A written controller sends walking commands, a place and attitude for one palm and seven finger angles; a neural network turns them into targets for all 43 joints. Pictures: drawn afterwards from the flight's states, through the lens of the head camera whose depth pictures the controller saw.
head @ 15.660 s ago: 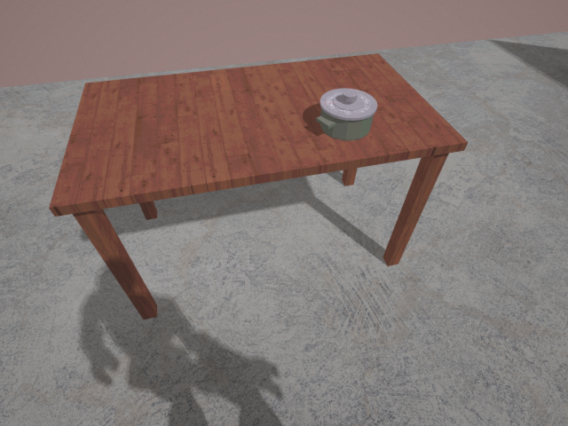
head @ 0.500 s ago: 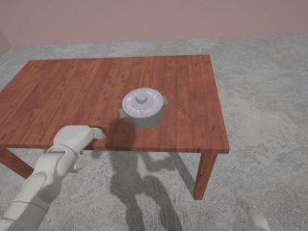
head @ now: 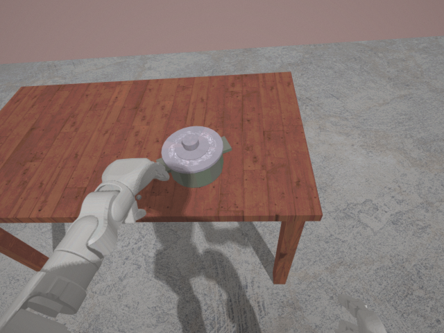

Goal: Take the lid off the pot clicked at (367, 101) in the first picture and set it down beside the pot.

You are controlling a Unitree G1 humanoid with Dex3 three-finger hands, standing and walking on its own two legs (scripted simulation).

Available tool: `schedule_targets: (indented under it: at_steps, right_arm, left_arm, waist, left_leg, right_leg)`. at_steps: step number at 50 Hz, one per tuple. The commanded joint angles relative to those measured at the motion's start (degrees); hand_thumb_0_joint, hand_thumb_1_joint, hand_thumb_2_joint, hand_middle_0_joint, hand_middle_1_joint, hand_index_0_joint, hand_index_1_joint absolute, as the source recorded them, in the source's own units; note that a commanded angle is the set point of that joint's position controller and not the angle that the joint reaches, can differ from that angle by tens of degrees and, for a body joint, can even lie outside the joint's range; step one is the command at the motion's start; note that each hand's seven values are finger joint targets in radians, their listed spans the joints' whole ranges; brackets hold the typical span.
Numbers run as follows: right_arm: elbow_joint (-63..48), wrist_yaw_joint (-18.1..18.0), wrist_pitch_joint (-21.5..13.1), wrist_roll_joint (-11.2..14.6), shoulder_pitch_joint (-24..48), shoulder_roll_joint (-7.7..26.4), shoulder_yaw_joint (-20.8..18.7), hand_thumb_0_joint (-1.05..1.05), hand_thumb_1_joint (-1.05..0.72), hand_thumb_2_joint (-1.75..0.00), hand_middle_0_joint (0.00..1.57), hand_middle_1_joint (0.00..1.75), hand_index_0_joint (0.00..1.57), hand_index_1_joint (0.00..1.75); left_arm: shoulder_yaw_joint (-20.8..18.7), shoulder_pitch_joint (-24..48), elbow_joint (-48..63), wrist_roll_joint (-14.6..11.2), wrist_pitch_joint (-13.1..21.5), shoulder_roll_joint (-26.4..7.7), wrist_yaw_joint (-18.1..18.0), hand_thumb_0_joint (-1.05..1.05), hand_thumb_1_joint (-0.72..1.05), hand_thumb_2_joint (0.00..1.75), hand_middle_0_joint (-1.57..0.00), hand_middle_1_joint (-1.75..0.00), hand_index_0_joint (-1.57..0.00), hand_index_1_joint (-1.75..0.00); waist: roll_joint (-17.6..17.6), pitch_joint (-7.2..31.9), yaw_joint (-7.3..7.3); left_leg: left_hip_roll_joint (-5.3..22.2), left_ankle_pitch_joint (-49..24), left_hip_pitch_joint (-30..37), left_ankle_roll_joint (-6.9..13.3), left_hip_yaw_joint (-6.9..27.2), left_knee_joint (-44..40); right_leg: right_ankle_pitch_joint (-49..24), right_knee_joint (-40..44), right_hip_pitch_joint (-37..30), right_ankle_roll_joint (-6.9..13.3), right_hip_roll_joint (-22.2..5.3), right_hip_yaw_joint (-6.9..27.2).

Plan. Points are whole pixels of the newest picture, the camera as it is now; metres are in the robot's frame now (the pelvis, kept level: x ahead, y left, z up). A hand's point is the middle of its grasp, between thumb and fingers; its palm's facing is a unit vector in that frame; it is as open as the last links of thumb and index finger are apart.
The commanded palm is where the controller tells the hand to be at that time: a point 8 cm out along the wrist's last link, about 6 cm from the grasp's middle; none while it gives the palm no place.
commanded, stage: move the open hand above the knob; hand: left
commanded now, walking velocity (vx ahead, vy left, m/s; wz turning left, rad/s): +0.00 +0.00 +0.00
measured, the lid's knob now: (190, 142) +0.56 +0.11 -0.02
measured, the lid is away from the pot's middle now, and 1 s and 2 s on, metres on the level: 0.00 0.00 0.00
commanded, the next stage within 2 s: none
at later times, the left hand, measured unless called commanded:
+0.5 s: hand (160, 159) +0.44 +0.15 +0.06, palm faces -0.34 -0.04 -0.94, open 10.2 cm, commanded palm +0.45 +0.15 +0.11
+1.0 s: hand (185, 131) +0.52 +0.11 +0.06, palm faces -0.37 -0.02 -0.93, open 10.2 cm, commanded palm +0.54 +0.11 +0.11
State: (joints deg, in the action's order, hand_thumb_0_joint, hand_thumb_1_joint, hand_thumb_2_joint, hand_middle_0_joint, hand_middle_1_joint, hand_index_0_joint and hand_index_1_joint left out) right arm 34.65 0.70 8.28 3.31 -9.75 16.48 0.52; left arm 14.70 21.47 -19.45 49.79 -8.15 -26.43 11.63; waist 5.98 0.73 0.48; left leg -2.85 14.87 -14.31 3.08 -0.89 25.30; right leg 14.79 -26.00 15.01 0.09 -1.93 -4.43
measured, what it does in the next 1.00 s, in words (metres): stands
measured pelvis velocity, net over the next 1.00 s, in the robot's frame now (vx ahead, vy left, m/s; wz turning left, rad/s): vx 0.01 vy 0.00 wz -0.05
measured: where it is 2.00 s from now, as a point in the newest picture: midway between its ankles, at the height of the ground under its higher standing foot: outside the picture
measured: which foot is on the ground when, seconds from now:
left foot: down 0.00-1.00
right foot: down 0.00-1.00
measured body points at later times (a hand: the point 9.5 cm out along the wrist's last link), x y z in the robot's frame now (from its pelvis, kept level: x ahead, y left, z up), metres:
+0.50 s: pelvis +0.01 -0.01 +0.00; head +0.05 -0.04 +0.44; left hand +0.45 +0.15 +0.11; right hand +0.10 -0.27 -0.14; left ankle -0.02 +0.09 -0.74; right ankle -0.02 -0.12 -0.74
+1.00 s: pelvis +0.01 +0.00 -0.01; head +0.09 -0.02 +0.43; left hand +0.53 +0.11 +0.11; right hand -0.01 -0.27 -0.14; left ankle -0.02 +0.09 -0.74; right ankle -0.02 -0.12 -0.74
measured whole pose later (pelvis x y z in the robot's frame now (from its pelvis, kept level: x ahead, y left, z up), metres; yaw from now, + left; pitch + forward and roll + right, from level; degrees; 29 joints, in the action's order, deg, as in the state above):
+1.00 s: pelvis +0.01 +0.00 -0.01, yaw -3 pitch +15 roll +0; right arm 43.2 -2.7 5.8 3.6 -18.8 16.2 -0.1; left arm 14.0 65.0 -68.7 53.5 -10.3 -23.3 7.5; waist 3.3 4.4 9.9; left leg -1.6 16.7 -27.9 3.2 -3.6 30.0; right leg 15.0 -29.8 29.3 0.0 -0.7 -1.7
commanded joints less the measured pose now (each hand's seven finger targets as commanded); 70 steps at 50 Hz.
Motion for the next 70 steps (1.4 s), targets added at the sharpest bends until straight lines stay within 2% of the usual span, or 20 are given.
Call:
schedule_targets:
  at_steps: [1, 4, 7, 10, 12, 15, 19, 21, 24, 31, 38, 40, 44, 49, 52, 55, 57, 62, 66, 70]
  right_arm:
    - [-5.48, -2.05, -1.98, 0.48, 2.40, 5.65, -0.76, 0.00, -0.90, -0.90, 0.20, 0.30, 0.20, 0.30]
    - [-4.31, -1.26, -0.55, 1.38, 1.48, 6.19, -1.25, 0.00, -0.90, -0.90, 0.20, 0.30, 0.20, 0.30]
    - [-7.03, -0.05, -0.38, 0.85, 3.22, 5.88, -2.27, 0.00, -0.90, -0.90, 0.20, 0.30, 0.20, 0.30]
    - [-6.91, -0.26, -0.60, 0.18, 1.88, 6.12, -2.56, 0.00, -0.90, -0.90, 0.20, 0.30, 0.20, 0.30]
    - [-5.13, -1.33, -0.24, 0.37, 0.02, 6.96, -1.93, 0.00, -0.90, -0.90, 0.20, 0.30, 0.20, 0.30]
    - [-3.01, -2.08, 0.58, 1.27, -1.09, 6.45, -1.48, 0.00, -0.90, -0.90, 0.20, 0.30, 0.20, 0.30]
    - [-4.54, -1.10, 0.12, 0.58, -1.23, 5.80, -2.55, 0.00, -0.90, -0.90, 0.20, 0.30, 0.20, 0.30]
    - [-3.80, -0.51, 0.31, 0.36, -2.15, 6.05, -2.85, 0.00, -0.90, -0.90, 0.20, 0.30, 0.20, 0.30]
    - [-2.11, -0.76, 1.17, 0.87, -3.56, 6.88, -2.40, 0.00, -0.90, -0.90, 0.20, 0.30, 0.20, 0.30]
    - [-0.01, -2.49, 0.07, 0.44, -6.52, 6.71, -2.98, 0.00, -0.90, -0.90, 0.20, 0.30, 0.20, 0.30]
    - [2.78, -2.49, -0.41, 0.45, -9.06, 7.56, -2.85, 0.00, -0.90, -0.90, 0.20, 0.30, 0.20, 0.30]
    - [3.13, -2.68, -1.07, 0.20, -9.92, 7.64, -3.03, 0.00, -0.90, -0.90, 0.20, 0.30, 0.20, 0.30]
    - [3.94, -4.05, -2.65, 0.25, -12.78, 7.97, -2.63, 0.00, -0.90, -0.90, 0.20, 0.30, 0.20, 0.30]
    - [6.08, -3.82, -4.05, -0.03, -16.18, 8.42, -2.93, 0.00, -0.90, -0.90, 0.20, 0.30, 0.20, 0.30]
    - [5.65, -3.35, -4.21, -0.65, -16.87, 8.78, -3.20, 0.00, -0.90, -0.90, 0.20, 0.30, 0.20, 0.30]
    - [5.34, -2.70, -4.04, -1.03, -17.23, 8.54, -3.78, 0.00, -0.90, -0.90, 0.20, 0.30, 0.20, 0.30]
    - [5.72, -2.97, -3.75, -0.90, -18.22, 8.95, -3.92, 0.00, -0.90, -0.90, 0.20, 0.30, 0.20, 0.30]
    - [5.63, -3.99, -4.70, -1.02, -19.28, 8.36, -4.15, 0.00, -0.90, -0.90, 0.20, 0.30, 0.20, 0.30]
    - [6.72, -3.20, -4.10, -0.75, -19.10, 8.48, -3.86, 0.00, -0.90, -0.90, 0.20, 0.30, 0.20, 0.30]
    - [6.44, -2.60, -4.24, -1.09, -18.55, 8.53, -4.35, 0.00, -0.90, -0.90, 0.20, 0.30, 0.20, 0.30]
  left_arm:
    - [-13.44, 27.52, -0.23, 1.83, 1.49, -18.21, -4.53, 0.00, -0.24, 1.27, -0.81, -0.08, -0.81, -0.08]
    - [-6.75, 27.20, -11.06, 1.00, -0.27, -9.29, -4.63, 0.00, -0.24, 1.27, -0.81, -0.08, -0.81, -0.08]
    - [-0.92, 32.12, -2.52, 0.22, -0.95, -2.72, -3.50, 0.00, -0.24, 1.27, -0.81, -0.08, -0.81, -0.08]
    - [-5.87, 38.06, 2.81, 0.75, 0.16, -10.66, -3.09, 0.00, -0.24, 1.27, -0.81, -0.08, -0.81, -0.08]
    - [-13.00, 40.10, -5.05, 1.88, 0.77, -19.37, -3.68, 0.00, -0.24, 1.27, -0.81, -0.08, -0.81, -0.08]
    - [-8.09, 43.70, -15.54, 2.20, 0.58, -13.54, -4.33, 0.00, -0.24, 1.27, -0.81, -0.08, -0.81, -0.08]
    - [-4.61, 43.88, -10.12, 0.97, 1.04, -7.26, -4.52, 0.00, -0.24, 1.27, -0.81, -0.08, -0.81, -0.08]
    - [-3.91, 43.34, -12.41, 1.13, 0.79, -6.33, -4.10, 0.00, -0.24, 1.27, -0.81, -0.08, -0.81, -0.08]
    - [-5.27, 45.90, -21.98, 1.97, 0.10, -8.89, -3.84, 0.00, -0.24, 1.27, -0.81, -0.08, -0.81, -0.08]
    - [-4.45, 61.31, -21.29, 2.71, 1.11, -8.87, -5.28, 0.00, -0.24, 1.27, -0.81, -0.08, -0.81, -0.08]
    - [-0.69, 63.64, -36.33, 3.24, -2.62, -3.46, -6.28, 0.00, -0.24, 1.27, -0.81, -0.08, -0.81, -0.08]
    - [-1.15, 70.04, -33.86, 3.08, -2.50, -4.78, -6.22, 0.00, -0.24, 1.27, -0.81, -0.08, -0.81, -0.08]
    - [-5.27, 73.93, -36.21, 3.89, -1.59, -11.97, -6.18, 0.00, -0.24, 1.27, -0.81, -0.08, -0.81, -0.08]
    - [-3.50, 74.84, -42.84, 5.34, -3.02, -9.10, -6.92, 0.00, -0.24, 1.27, -0.81, -0.08, -0.81, -0.08]
    - [-6.59, 70.96, -45.01, 5.09, -3.76, -11.43, -6.49, 0.00, -0.24, 1.27, -0.81, -0.08, -0.81, -0.08]
    - [-3.43, 69.57, -43.95, 5.33, -3.72, -7.31, -5.04, 0.00, -0.24, 1.27, -0.81, -0.08, -0.81, -0.08]
    - [-5.49, 72.07, -42.99, 5.39, -3.13, -10.93, -4.47, 0.00, -0.24, 1.27, -0.81, -0.08, -0.81, -0.08]
    - [-8.55, 77.96, -35.22, 5.31, 0.27, -15.80, -4.97, 0.00, -0.24, 1.27, -0.81, -0.08, -0.81, -0.08]
    - [-3.04, 70.26, -45.30, 6.92, -1.90, -8.31, -5.63, 0.00, -0.24, 1.27, -0.81, -0.08, -0.81, -0.08]
    - [-3.09, 75.51, -39.97, 3.84, -1.44, -6.83, -4.94, 0.00, -0.24, 1.27, -0.81, -0.08, -0.81, -0.08]
  waist:
    - [-7.41, 17.93, 1.12]
    - [-11.24, 10.65, 1.54]
    - [-3.96, 19.93, 1.81]
    - [-1.60, 28.09, 2.16]
    - [-7.05, 24.68, 1.93]
    - [-10.63, 17.05, 3.10]
    - [-3.34, 27.16, 2.37]
    - [-4.03, 26.60, 3.08]
    - [-9.71, 21.20, 3.78]
    - [-5.76, 27.92, 5.99]
    - [-7.55, 22.21, 7.91]
    - [-4.67, 26.19, 8.77]
    - [-6.42, 30.40, 9.80]
    - [-5.49, 27.60, 11.21]
    - [-4.08, 30.88, 9.56]
    - [-3.45, 32.04, 9.55]
    - [-6.74, 31.40, 10.28]
    - [-2.98, 35.38, 10.40]
    - [-3.35, 25.30, 11.08]
    - [-1.40, 31.64, 11.25]
  left_leg:
    - [0.53, -23.41, 5.04, 0.26, 3.23, -0.52]
    - [0.71, -15.52, -0.05, -0.02, 1.48, -1.66]
    - [0.31, -22.26, 5.79, 0.11, 2.81, 0.32]
    - [0.48, -30.76, 11.16, 0.66, 3.94, 2.45]
    - [0.25, -26.34, 5.71, 0.98, 3.31, 1.84]
    - [0.25, -18.47, -0.15, 0.95, 1.48, 0.21]
    - [0.21, -29.03, 7.22, 0.97, 2.36, 2.23]
    - [0.66, -32.37, 8.25, 0.98, 2.55, 3.28]
    - [0.51, -24.79, 1.88, 0.93, 1.45, 2.47]
    - [0.60, -25.03, 6.75, 1.08, 2.59, 2.92]
    - [1.15, -20.11, 0.49, 0.55, 1.57, 2.95]
    - [1.16, -21.07, 2.69, 0.64, 1.67, 3.53]
    - [1.11, -20.95, 1.66, 0.94, 1.87, 3.89]
    - [1.95, -24.55, 0.84, 0.43, 2.30, 4.92]
    - [1.90, -29.22, 0.78, 0.16, 2.12, 5.44]
    - [2.34, -33.26, 3.31, 0.23, 2.10, 6.08]
    - [2.33, -31.24, 1.16, 0.90, 1.84, 5.87]
    - [2.24, -33.67, 4.83, 1.27, 2.23, 5.57]
    - [2.57, -28.64, 1.15, 0.52, 1.87, 5.42]
    - [2.49, -30.19, 5.21, 0.49, 2.33, 6.29]
  right_leg:
    - [-21.27, 0.38, -7.63, 1.83, 2.04, 2.16]
    - [-16.62, 1.04, -3.21, 1.59, 1.89, 1.56]
    - [-20.05, -0.60, -3.79, 2.08, 1.79, 1.92]
    - [-24.53, -1.38, -6.06, 1.75, 1.82, 2.71]
    - [-25.42, -1.02, -8.06, 1.81, 2.01, 2.96]
    - [-22.15, -0.46, -4.99, 1.53, 1.73, 2.55]
    - [-27.05, -1.97, -5.86, 1.71, 1.62, 2.97]
    - [-27.74, -1.96, -3.67, 1.42, 1.99, 2.85]
    - [-25.94, -1.63, -3.06, 1.44, 2.26, 2.53]
    - [-23.66, -1.90, -0.26, 1.76, 2.46, 2.87]
    - [-19.69, -2.29, 4.95, 1.80, 2.92, 2.36]
    - [-20.32, -2.59, 5.08, 1.73, 2.79, 2.85]
    - [-22.24, -2.70, 2.85, 1.37, 2.89, 3.78]
    - [-22.14, -3.25, 7.83, 1.37, 3.61, 2.89]
    - [-25.24, -3.68, 5.41, 1.46, 3.40, 3.11]
    - [-26.57, -3.04, 6.07, 1.18, 3.60, 2.99]
    - [-27.54, -2.42, 4.17, 0.98, 3.65, 3.34]
    - [-29.23, -1.78, 2.97, 1.06, 3.57, 4.07]
    - [-22.59, -1.54, 10.05, 1.38, 4.20, 2.46]
    - [-23.75, -2.39, 9.05, 1.19, 3.89, 2.77]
